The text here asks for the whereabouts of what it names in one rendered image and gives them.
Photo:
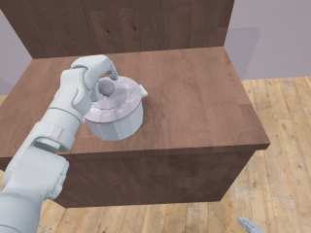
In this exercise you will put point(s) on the robot left upper arm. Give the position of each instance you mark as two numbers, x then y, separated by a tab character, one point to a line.
39	176

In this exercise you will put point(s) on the pot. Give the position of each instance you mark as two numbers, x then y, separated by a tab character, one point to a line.
121	129

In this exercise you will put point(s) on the robot left forearm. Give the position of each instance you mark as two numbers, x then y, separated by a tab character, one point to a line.
57	128

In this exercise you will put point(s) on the table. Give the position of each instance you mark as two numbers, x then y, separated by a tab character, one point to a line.
199	127

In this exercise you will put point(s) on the lid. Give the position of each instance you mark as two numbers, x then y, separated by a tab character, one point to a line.
121	104

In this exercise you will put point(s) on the right robot hand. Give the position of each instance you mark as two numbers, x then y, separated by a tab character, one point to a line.
249	225

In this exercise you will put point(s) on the knob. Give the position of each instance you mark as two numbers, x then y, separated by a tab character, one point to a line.
107	87

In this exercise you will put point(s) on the left robot hand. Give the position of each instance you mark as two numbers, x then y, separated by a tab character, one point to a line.
101	65

